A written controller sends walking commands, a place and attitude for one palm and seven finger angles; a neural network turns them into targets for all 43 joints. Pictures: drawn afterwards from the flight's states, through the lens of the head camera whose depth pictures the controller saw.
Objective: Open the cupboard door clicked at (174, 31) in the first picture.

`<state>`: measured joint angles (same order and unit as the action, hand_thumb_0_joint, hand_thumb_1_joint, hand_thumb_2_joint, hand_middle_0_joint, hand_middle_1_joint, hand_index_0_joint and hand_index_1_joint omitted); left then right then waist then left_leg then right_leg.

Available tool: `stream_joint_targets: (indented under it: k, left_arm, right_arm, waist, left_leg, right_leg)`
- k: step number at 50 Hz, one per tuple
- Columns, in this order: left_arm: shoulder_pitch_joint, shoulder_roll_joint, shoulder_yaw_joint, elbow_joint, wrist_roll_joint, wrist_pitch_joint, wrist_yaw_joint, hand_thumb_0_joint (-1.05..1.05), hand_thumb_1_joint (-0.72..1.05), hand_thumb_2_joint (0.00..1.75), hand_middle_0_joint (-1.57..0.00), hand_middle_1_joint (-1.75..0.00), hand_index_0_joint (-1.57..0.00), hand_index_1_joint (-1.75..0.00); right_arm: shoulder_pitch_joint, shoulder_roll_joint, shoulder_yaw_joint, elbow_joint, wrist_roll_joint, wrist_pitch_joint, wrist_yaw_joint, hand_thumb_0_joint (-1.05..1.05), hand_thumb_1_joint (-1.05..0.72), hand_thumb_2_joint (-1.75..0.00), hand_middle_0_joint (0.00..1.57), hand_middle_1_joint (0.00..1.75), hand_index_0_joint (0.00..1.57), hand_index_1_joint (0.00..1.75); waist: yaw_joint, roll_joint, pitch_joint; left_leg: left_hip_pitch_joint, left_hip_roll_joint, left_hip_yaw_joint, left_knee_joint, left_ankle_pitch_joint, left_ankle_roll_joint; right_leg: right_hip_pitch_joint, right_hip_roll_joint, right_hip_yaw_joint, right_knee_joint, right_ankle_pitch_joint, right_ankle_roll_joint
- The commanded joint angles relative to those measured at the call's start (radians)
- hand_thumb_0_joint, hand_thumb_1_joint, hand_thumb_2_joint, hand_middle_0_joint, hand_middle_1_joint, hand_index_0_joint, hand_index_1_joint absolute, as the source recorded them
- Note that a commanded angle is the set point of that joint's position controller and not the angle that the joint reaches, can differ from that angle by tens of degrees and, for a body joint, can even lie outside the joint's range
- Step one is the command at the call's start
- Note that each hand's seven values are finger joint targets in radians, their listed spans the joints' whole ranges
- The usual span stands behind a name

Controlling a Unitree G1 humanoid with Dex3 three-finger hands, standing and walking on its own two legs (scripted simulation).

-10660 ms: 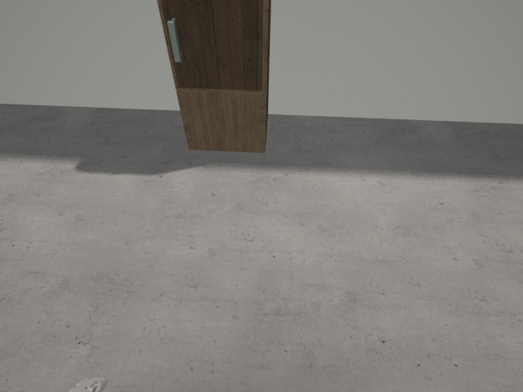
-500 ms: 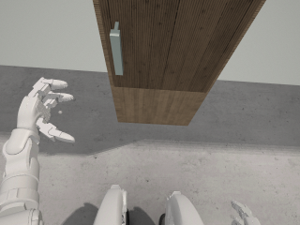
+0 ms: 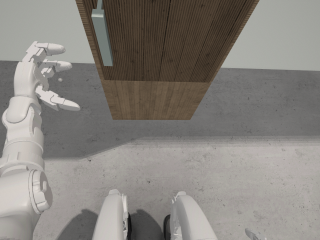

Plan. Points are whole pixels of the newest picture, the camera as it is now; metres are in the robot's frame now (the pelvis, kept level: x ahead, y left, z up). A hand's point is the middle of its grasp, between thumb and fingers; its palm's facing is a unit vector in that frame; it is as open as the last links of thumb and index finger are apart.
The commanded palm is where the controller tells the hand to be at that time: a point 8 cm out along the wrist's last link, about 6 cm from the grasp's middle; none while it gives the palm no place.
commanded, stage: move the hooked fingers beside the handle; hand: left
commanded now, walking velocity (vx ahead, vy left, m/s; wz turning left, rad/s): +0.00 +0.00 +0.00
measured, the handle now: (104, 35) +0.63 +0.13 +0.04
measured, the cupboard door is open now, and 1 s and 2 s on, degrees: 0 0 0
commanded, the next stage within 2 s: slide the fingers in behind the handle in 1.28 s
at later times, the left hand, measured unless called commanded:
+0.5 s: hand (78, 51) +0.57 +0.19 +0.04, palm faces -0.02 -1.00 -0.02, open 14.0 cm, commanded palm +0.56 +0.22 +0.03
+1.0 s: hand (75, 51) +0.58 +0.20 +0.03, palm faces -0.01 -1.00 +0.00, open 14.0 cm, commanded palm +0.56 +0.22 +0.03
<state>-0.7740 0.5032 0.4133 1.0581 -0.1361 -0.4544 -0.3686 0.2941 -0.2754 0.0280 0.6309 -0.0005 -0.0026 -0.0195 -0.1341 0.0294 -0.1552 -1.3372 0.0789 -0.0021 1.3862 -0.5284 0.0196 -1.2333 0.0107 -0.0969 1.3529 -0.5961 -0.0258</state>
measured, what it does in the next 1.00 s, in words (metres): stands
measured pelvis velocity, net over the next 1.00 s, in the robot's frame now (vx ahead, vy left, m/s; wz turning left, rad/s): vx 0.01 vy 0.01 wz -0.04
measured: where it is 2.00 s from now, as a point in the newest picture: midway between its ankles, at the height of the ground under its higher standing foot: outside the picture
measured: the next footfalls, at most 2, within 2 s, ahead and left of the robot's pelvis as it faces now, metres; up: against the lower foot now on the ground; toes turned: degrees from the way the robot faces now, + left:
none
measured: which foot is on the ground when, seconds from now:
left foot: down 0.00-1.00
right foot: down 0.00-1.00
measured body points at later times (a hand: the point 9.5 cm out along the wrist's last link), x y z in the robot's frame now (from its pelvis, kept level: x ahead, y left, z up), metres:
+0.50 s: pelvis +0.00 +0.00 -0.03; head +0.20 +0.03 +0.38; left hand +0.57 +0.25 +0.04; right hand -0.02 -0.27 -0.12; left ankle +0.05 +0.11 -0.59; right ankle +0.02 -0.11 -0.59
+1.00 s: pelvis +0.01 +0.01 -0.02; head +0.21 +0.05 +0.38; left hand +0.57 +0.26 +0.03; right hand +0.00 -0.26 -0.11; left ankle +0.05 +0.11 -0.59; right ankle +0.02 -0.11 -0.59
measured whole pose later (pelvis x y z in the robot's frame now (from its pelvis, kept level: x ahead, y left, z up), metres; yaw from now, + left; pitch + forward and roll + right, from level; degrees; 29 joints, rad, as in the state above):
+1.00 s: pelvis +0.01 +0.01 -0.02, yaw -2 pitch +34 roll -7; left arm -1.09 0.64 0.44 1.19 -0.02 -0.34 -0.28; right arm 0.34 -0.26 0.07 0.61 -0.04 0.07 0.02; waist -0.23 0.04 -0.14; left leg -1.49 0.10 -0.03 1.45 -0.55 0.03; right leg -1.37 0.03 -0.12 1.37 -0.60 -0.02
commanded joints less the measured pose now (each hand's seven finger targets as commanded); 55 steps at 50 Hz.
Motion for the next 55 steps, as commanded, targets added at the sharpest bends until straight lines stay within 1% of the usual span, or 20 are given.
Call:
stream_joint_targets:
  k: [1,4,8,9,10,14,17,19,23,24,25,27,31,34,37,39,43,46,50,55]
  left_arm:
    - [-0.455,0.290,0.046,-0.149,0.006,-0.059,0.023,0.00,-0.50,0.30,-0.30,-1.20,-0.30,-1.20]
    - [-0.497,0.289,0.040,-0.151,0.019,-0.056,0.037,0.00,-0.50,0.30,-0.30,-1.20,-0.30,-1.20]
    - [-0.552,0.317,0.054,-0.116,0.036,-0.046,0.057,0.00,-0.50,0.30,-0.30,-1.20,-0.30,-1.20]
    - [-0.543,0.371,0.094,-0.095,0.044,-0.039,0.061,0.00,-0.50,0.30,-0.30,-1.20,-0.30,-1.20]
    - [-0.578,0.370,0.074,-0.091,0.051,-0.034,0.062,0.00,-0.50,0.30,-0.30,-1.20,-0.30,-1.20]
    - [-0.660,0.394,0.070,-0.072,0.074,-0.029,0.069,0.00,-0.50,0.30,-0.30,-1.20,-0.30,-1.20]
    - [-0.737,0.371,0.039,-0.056,0.083,-0.020,0.075,0.00,-0.50,0.30,-0.30,-1.20,-0.30,-1.20]
    - [-0.754,0.414,0.069,-0.047,0.089,-0.011,0.080,0.00,-0.50,0.30,-0.30,-1.20,-0.30,-1.20]
    - [-0.816,0.402,0.039,-0.011,0.116,0.017,0.092,0.00,-0.50,0.30,-0.30,-1.20,-0.30,-1.20]
    - [-0.823,0.434,0.060,-0.013,0.119,0.023,0.097,0.00,-0.50,0.30,-0.30,-1.20,-0.30,-1.20]
    - [-0.789,0.464,0.085,-0.014,0.125,0.029,0.098,0.00,-0.50,0.30,-0.30,-1.20,-0.30,-1.20]
    - [-0.744,0.479,0.105,-0.027,0.131,0.033,0.095,0.00,-0.50,0.30,-0.30,-1.20,-0.30,-1.20]
    - [-0.733,0.494,0.110,-0.064,0.127,0.051,0.089,0.00,-0.50,0.30,-0.30,-1.20,-0.30,-1.20]
    - [-0.752,0.504,0.130,-0.143,0.109,0.034,0.085,0.00,-0.50,0.30,-0.30,-1.20,-0.30,-1.20]
    - [-0.769,0.450,0.096,-0.177,0.100,0.026,0.076,0.00,-0.50,0.30,-0.30,-1.20,-0.30,-1.20]
    - [-0.756,0.435,0.089,-0.151,0.097,0.035,0.076,0.00,-0.50,0.30,-0.30,-1.20,-0.30,-1.20]
    - [-0.749,0.329,0.015,-0.109,0.092,0.047,0.078,0.00,-0.50,0.30,-0.30,-1.20,-0.30,-1.20]
    - [-0.722,0.350,0.031,-0.052,0.097,0.054,0.092,0.00,-0.50,0.30,-0.30,-1.20,-0.30,-1.20]
    - [-0.715,0.390,0.063,-0.068,0.107,0.022,0.106,0.00,-0.50,0.30,-0.30,-1.20,-0.30,-1.20]
    - [-0.740,0.364,0.035,-0.076,0.116,0.003,0.112,0.00,-0.50,0.30,-0.30,-1.20,-0.30,-1.20]
  right_arm:
    - [0.160,-0.188,-0.062,-0.046,-0.009,0.002,-0.008,0.00,-0.90,-0.90,0.20,0.30,0.20,0.30]
    - [0.170,-0.187,-0.059,-0.050,-0.015,0.014,-0.002,0.00,-0.90,-0.90,0.20,0.30,0.20,0.30]
    - [0.190,-0.187,-0.053,-0.049,-0.020,0.028,0.005,0.00,-0.90,-0.90,0.20,0.30,0.20,0.30]
    - [0.195,-0.190,-0.050,-0.052,-0.020,0.033,0.004,0.00,-0.90,-0.90,0.20,0.30,0.20,0.30]
    - [0.197,-0.191,-0.047,-0.050,-0.021,0.037,0.005,0.00,-0.90,-0.90,0.20,0.30,0.20,0.30]
    - [0.216,-0.194,-0.041,-0.046,-0.028,0.044,0.008,0.00,-0.90,-0.90,0.20,0.30,0.20,0.30]
    - [0.237,-0.195,-0.037,-0.038,-0.034,0.046,0.009,0.00,-0.90,-0.90,0.20,0.30,0.20,0.30]
    - [0.252,-0.202,-0.036,-0.034,-0.039,0.050,0.010,0.00,-0.90,-0.90,0.20,0.30,0.20,0.30]
    - [0.275,-0.203,-0.028,-0.029,-0.047,0.060,0.016,0.00,-0.90,-0.90,0.20,0.30,0.20,0.30]
    - [0.282,-0.205,-0.027,-0.030,-0.048,0.062,0.015,0.00,-0.90,-0.90,0.20,0.30,0.20,0.30]
    - [0.288,-0.206,-0.025,-0.039,-0.050,0.066,0.016,0.00,-0.90,-0.90,0.20,0.30,0.20,0.30]
    - [0.289,-0.204,-0.023,-0.050,-0.051,0.073,0.024,0.00,-0.90,-0.90,0.20,0.30,0.20,0.30]
    - [0.288,-0.201,-0.021,-0.062,-0.046,0.086,0.026,0.00,-0.90,-0.90,0.20,0.30,0.20,0.30]
    - [0.290,-0.199,-0.028,-0.055,-0.043,0.083,0.028,0.00,-0.90,-0.90,0.20,0.30,0.20,0.30]
    - [0.292,-0.196,-0.036,-0.035,-0.041,0.076,0.030,0.00,-0.90,-0.90,0.20,0.30,0.20,0.30]
    - [0.299,-0.198,-0.037,-0.022,-0.040,0.076,0.030,0.00,-0.90,-0.90,0.20,0.30,0.20,0.30]
    - [0.296,-0.195,-0.041,-0.011,-0.043,0.075,0.032,0.00,-0.90,-0.90,0.20,0.30,0.20,0.30]
    - [0.293,-0.196,-0.035,-0.016,-0.044,0.080,0.030,0.00,-0.90,-0.90,0.20,0.30,0.20,0.30]
    - [0.281,-0.195,-0.032,-0.028,-0.050,0.082,0.033,0.00,-0.90,-0.90,0.20,0.30,0.20,0.30]
    - [0.266,-0.195,-0.033,-0.043,-0.049,0.090,0.039,0.00,-0.90,-0.90,0.20,0.30,0.20,0.30]
  waist:
    - [-0.034,0.121,-0.510]
    - [-0.040,0.154,-0.547]
    - [-0.057,0.140,-0.552]
    - [-0.049,0.133,-0.549]
    - [-0.067,0.134,-0.540]
    - [-0.084,0.176,-0.554]
    - [-0.114,0.200,-0.552]
    - [-0.111,0.213,-0.591]
    - [-0.139,0.235,-0.578]
    - [-0.138,0.227,-0.584]
    - [-0.118,0.239,-0.606]
    - [-0.096,0.258,-0.641]
    - [-0.100,0.224,-0.623]
    - [-0.092,0.262,-0.670]
    - [-0.108,0.270,-0.686]
    - [-0.109,0.270,-0.653]
    - [-0.128,0.277,-0.598]
    - [-0.131,0.220,-0.545]
    - [-0.111,0.253,-0.572]
    - [-0.120,0.262,-0.568]
  left_leg:
    - [0.468,-0.034,-0.073,-0.115,0.305,0.020]
    - [0.490,-0.032,-0.080,-0.110,0.333,0.019]
    - [0.447,-0.030,-0.077,-0.090,0.337,0.024]
    - [0.410,-0.030,-0.070,-0.082,0.327,0.026]
    - [0.399,-0.029,-0.072,-0.079,0.322,0.028]
    - [0.395,-0.025,-0.079,-0.060,0.313,0.028]
    - [0.408,-0.022,-0.093,-0.052,0.316,0.030]
    - [0.425,-0.018,-0.097,-0.042,0.350,0.027]
    - [0.422,-0.013,-0.108,-0.027,0.360,0.029]
    - [0.413,-0.012,-0.105,-0.021,0.367,0.031]
    - [0.412,-0.013,-0.103,-0.022,0.381,0.029]
    - [0.432,-0.012,-0.106,-0.025,0.419,0.026]
    - [0.387,-0.009,-0.094,-0.028,0.402,0.030]
    - [0.450,-0.005,-0.098,-0.034,0.433,0.026]
    - [0.496,-0.004,-0.108,-0.038,0.453,0.025]
    - [0.517,-0.003,-0.115,-0.048,0.449,0.020]
    - [0.547,-0.003,-0.125,-0.059,0.441,0.017]
    - [0.478,-0.007,-0.112,-0.056,0.406,0.023]
    - [0.491,-0.009,-0.109,-0.046,0.448,0.018]
    - [0.487,-0.010,-0.110,-0.040,0.431,0.018]
  right_leg:
    - [0.098,0.037,0.063,-0.182,0.263,0.001]
    - [0.083,0.038,0.059,-0.172,0.277,0.000]
    - [0.092,0.043,0.061,-0.164,0.292,0.004]
    - [0.111,0.043,0.065,-0.161,0.293,0.005]
    - [0.103,0.044,0.067,-0.162,0.294,0.006]
    - [0.063,0.048,0.064,-0.151,0.272,0.003]
    - [0.013,0.052,0.055,-0.140,0.262,0.001]
    - [0.011,0.051,0.051,-0.133,0.280,0.001]
    - [-0.041,0.054,0.040,-0.121,0.278,0.000]
    - [-0.030,0.054,0.042,-0.121,0.288,0.001]
    - [-0.006,0.054,0.042,-0.115,0.298,-0.001]
    - [0.005,0.056,0.038,-0.100,0.323,-0.006]
    - [0.050,0.058,0.045,-0.112,0.341,0.003]
    - [0.057,0.059,0.046,-0.117,0.360,0.002]
    - [0.038,0.060,0.046,-0.121,0.370,0.000]
    - [0.018,0.059,0.036,-0.132,0.352,-0.001]
    - [-0.044,0.057,0.026,-0.145,0.325,-0.004]
    - [-0.021,0.059,0.028,-0.151,0.314,-0.003]
    - [-0.011,0.058,0.029,-0.134,0.338,-0.007]
    - [-0.031,0.059,0.028,-0.123,0.324,-0.006]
